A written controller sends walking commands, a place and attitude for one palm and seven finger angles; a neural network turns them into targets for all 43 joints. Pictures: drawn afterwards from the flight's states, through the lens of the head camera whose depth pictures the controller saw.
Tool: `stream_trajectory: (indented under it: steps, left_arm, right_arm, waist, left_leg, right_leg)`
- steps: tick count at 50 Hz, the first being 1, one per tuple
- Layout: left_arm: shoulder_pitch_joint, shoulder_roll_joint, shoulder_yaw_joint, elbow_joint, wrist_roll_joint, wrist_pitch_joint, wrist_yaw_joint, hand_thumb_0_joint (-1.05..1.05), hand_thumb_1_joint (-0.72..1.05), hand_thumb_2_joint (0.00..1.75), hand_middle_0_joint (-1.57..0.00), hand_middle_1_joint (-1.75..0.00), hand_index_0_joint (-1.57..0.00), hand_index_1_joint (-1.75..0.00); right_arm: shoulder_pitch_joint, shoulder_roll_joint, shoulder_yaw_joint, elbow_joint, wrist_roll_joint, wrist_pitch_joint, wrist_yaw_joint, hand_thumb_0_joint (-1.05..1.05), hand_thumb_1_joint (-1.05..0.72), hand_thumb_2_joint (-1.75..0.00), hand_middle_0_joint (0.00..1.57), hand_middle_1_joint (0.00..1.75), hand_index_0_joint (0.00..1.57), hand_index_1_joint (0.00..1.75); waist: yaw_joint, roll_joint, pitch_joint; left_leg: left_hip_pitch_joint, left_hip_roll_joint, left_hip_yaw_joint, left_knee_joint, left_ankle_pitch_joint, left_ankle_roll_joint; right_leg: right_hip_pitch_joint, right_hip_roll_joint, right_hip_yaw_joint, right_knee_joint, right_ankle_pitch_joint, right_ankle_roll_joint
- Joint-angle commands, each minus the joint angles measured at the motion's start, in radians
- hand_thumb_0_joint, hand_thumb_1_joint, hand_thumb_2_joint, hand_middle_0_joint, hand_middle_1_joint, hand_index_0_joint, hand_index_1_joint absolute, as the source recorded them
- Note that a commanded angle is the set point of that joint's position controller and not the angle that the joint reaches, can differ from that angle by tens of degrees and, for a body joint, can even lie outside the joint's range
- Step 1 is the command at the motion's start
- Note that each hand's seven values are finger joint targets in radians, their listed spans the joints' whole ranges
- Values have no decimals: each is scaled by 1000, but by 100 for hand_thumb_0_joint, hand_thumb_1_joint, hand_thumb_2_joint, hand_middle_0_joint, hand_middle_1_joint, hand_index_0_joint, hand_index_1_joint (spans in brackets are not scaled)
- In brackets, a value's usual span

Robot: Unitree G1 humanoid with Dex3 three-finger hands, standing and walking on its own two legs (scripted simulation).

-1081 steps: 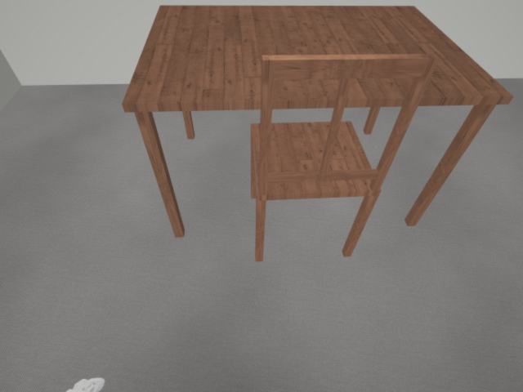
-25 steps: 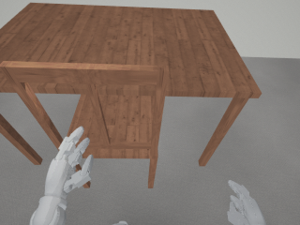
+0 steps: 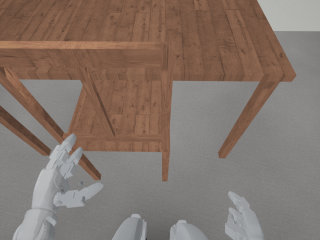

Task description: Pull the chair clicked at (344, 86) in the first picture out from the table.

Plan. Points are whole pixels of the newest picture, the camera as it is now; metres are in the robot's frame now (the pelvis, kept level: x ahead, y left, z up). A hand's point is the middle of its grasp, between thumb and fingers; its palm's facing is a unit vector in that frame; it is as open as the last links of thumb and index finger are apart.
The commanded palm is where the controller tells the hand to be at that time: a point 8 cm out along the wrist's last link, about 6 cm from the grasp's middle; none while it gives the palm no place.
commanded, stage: raise the hand toward the chair's back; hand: left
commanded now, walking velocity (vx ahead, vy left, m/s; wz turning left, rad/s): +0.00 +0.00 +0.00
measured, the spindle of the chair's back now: (99, 108) +0.46 +0.20 +0.01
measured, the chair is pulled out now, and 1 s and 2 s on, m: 0.00 0.00 0.00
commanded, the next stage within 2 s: aim the fingers beside a spindle in 1.26 s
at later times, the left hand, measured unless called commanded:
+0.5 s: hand (55, 184) +0.23 +0.23 +0.05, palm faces +0.05 -1.00 -0.06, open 16.6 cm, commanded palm +0.21 +0.29 +0.05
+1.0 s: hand (30, 175) +0.25 +0.29 +0.05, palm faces +0.03 -1.00 -0.04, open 16.9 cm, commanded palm +0.23 +0.34 +0.05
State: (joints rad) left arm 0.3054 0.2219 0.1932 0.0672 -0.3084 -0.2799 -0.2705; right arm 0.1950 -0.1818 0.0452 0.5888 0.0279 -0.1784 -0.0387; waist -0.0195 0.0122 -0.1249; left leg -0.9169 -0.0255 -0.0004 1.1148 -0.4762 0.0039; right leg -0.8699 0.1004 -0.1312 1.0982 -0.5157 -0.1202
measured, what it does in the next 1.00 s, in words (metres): shifts its weight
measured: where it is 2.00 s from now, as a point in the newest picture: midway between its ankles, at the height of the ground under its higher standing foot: outside the picture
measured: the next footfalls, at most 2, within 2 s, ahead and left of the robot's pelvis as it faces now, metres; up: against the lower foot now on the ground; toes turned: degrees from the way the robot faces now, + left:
none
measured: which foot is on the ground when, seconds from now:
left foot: down 0.00-1.00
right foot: down 0.00-1.00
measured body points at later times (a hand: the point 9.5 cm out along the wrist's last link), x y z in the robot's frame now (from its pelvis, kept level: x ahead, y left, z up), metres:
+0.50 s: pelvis -0.01 +0.04 +0.00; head +0.05 +0.04 +0.45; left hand +0.23 +0.29 +0.05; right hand +0.18 -0.20 -0.07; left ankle +0.03 +0.12 -0.65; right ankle +0.01 -0.02 -0.65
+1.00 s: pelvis +0.01 +0.09 +0.01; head +0.07 +0.11 +0.46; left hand +0.24 +0.34 +0.06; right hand +0.18 -0.16 -0.06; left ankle +0.03 +0.12 -0.65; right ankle +0.01 -0.02 -0.65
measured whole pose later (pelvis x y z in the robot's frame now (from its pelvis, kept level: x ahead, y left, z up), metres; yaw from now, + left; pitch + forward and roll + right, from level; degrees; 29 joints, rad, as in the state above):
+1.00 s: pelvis +0.01 +0.09 +0.01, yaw -1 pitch +15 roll -5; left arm 0.30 0.28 0.18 0.06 -0.27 -0.36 -0.22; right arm 0.24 -0.27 0.03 0.54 0.02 -0.18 -0.04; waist -0.01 0.03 -0.14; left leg -0.86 -0.07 0.01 1.07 -0.47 0.10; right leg -0.78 0.07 -0.10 1.00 -0.48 -0.03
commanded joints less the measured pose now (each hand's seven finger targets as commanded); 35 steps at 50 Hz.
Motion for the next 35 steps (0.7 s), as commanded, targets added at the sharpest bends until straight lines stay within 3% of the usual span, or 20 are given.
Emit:
stream_trajectory:
  steps: [1,3,4,5,7,9,11,12,14,17,19,21,24,26,29,34,35]
  left_arm:
    - [78,128,143,-224,12,-170,131,0,-10,47,-10,-14,-10,-14]
    - [42,98,72,-150,49,-209,105,0,-15,45,-10,-14,-10,-14]
    - [20,89,42,-115,62,-219,80,0,-17,44,-9,-13,-9,-13]
    - [-7,95,29,-93,57,-230,50,0,-20,43,-9,-13,-9,-13]
    - [14,104,31,-92,24,-239,-5,0,-24,41,-9,-12,-9,-12]
    - [31,129,60,-147,-9,-235,-29,0,-29,39,-8,-11,-8,-11]
    - [32,167,102,-246,-26,-243,-13,0,-34,37,-8,-11,-8,-11]
    - [31,170,103,-273,-25,-245,8,0,-36,36,-7,-10,-7,-10]
    - [15,192,122,-290,-9,-247,62,0,-41,34,-7,-9,-7,-9]
    - [-15,138,73,-202,23,-245,113,0,-48,31,-6,-8,-6,-8]
    - [-34,125,43,-150,39,-232,110,0,-50,30,-6,-8,-6,-8]
    - [-41,123,20,-112,40,-211,87,0,-50,30,-6,-8,-6,-8]
    - [-47,146,25,-123,30,-175,51,0,-50,30,-6,-8,-6,-8]
    - [-68,165,37,-182,21,-164,47,0,-50,30,-6,-8,-6,-8]
    - [-91,201,78,-226,18,-166,77,0,-50,30,-6,-8,-6,-8]
    - [-119,174,67,-175,31,-189,107,0,-50,30,-6,-8,-6,-8]
    - [-132,167,54,-172,32,-191,97,0,-50,30,-6,-8,-6,-8]
  right_arm:
    - [-57,-132,-84,-137,-7,-49,6,0,-90,-90,20,30,20,30]
    - [-64,-151,-84,-128,-9,-48,7,0,-90,-90,20,30,20,30]
    - [-71,-160,-83,-131,-5,-48,3,0,-90,-90,20,30,20,30]
    - [-58,-174,-83,-128,-2,-52,0,0,-90,-90,20,30,20,30]
    - [-43,-194,-91,-137,8,-66,-10,0,-90,-90,20,30,20,30]
    - [-37,-204,-96,-151,14,-78,-19,0,-90,-90,20,30,20,30]
    - [-22,-199,-100,-156,15,-85,-21,0,-90,-90,20,30,20,30]
    - [-20,-192,-98,-156,13,-86,-20,0,-90,-90,20,30,20,30]
    - [-22,-186,-96,-149,6,-81,-18,0,-90,-90,20,30,20,30]
    - [-45,-181,-87,-140,3,-73,-14,0,-90,-90,20,30,20,30]
    - [-55,-191,-82,-148,3,-68,-13,0,-90,-90,20,30,20,30]
    - [-55,-202,-75,-164,7,-65,-12,0,-90,-90,20,30,20,30]
    - [-44,-214,-72,-190,12,-62,-18,0,-90,-90,20,30,20,30]
    - [-39,-213,-68,-203,14,-61,-20,0,-90,-90,20,30,20,30]
    - [-40,-210,-63,-203,6,-63,-25,0,-90,-90,20,30,20,30]
    - [-36,-210,-58,-184,-5,-64,-18,0,-90,-90,20,30,20,30]
    - [-35,-213,-58,-181,-5,-65,-15,0,-90,-90,20,30,20,30]
  waist:
    - [39,-59,-282]
    - [-1,-82,-185]
    - [-15,-88,-135]
    - [-24,-96,-125]
    - [-10,-62,-190]
    - [10,-32,-272]
    - [37,45,-378]
    - [35,57,-382]
    - [31,49,-356]
    - [5,15,-201]
    - [-9,3,-151]
    - [-8,4,-151]
    - [1,-13,-195]
    - [15,30,-242]
    - [21,47,-237]
    - [4,42,-183]
    - [2,75,-193]
  left_leg:
    - [14,26,-71,-71,241,2]
    - [-43,29,-70,-49,188,10]
    - [-73,29,-68,-29,156,13]
    - [-84,27,-70,-27,127,15]
    - [-37,23,-61,-35,135,21]
    - [35,22,-58,-49,186,26]
    - [110,18,-51,-70,242,28]
    - [140,19,-50,-84,256,28]
    - [141,21,-53,-89,253,29]
    - [91,26,-57,-103,176,30]
    - [75,27,-61,-101,134,35]
    - [69,23,-63,-111,96,34]
    - [115,25,-71,-141,103,37]
    - [170,25,-80,-168,131,34]
    - [211,29,-95,-192,151,29]
    - [217,33,-124,-206,131,12]
    - [230,33,-126,-205,129,5]
  right_leg:
    - [414,-175,348,-207,613,190]
    - [302,-169,341,-210,478,197]
    - [257,-177,368,-224,415,207]
    - [232,-173,360,-234,329,201]
    - [233,-161,333,-241,252,184]
    - [273,-149,314,-237,295,183]
    - [328,-144,300,-229,360,177]
    - [325,-136,278,-226,364,168]
    - [307,-126,271,-229,340,161]
    - [198,-112,237,-242,185,135]
    - [143,-108,233,-247,110,134]
    - [136,-110,236,-263,45,131]
    - [164,-100,208,-269,53,124]
    - [193,-94,180,-259,88,111]
    - [179,-79,140,-245,115,94]
    - [102,-72,102,-218,96,83]
    - [89,-74,99,-213,93,82]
